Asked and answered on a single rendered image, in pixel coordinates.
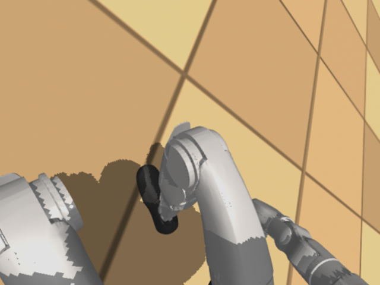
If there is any right robot foot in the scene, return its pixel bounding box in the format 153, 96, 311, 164
136, 164, 178, 235

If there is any right robot hand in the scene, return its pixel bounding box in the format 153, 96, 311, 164
252, 198, 283, 238

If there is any right robot arm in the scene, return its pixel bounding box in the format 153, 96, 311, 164
268, 216, 368, 285

